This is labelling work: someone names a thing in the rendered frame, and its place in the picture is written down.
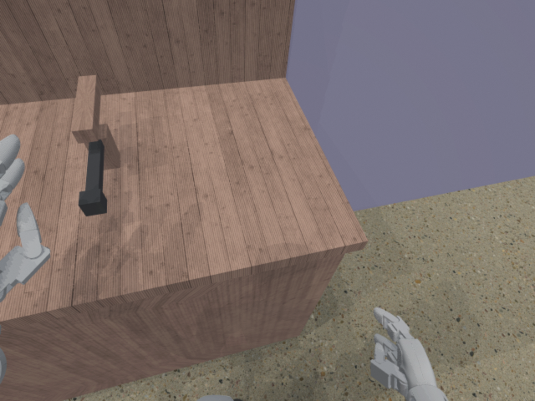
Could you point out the left robot hand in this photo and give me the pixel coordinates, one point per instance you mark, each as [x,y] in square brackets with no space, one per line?
[21,263]

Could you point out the right robot hand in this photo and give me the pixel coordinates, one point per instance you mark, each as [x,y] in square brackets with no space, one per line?
[407,364]

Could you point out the counter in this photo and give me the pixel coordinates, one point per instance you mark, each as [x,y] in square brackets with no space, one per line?
[225,221]

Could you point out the tap lever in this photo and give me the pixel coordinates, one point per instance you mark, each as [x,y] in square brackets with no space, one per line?
[92,201]

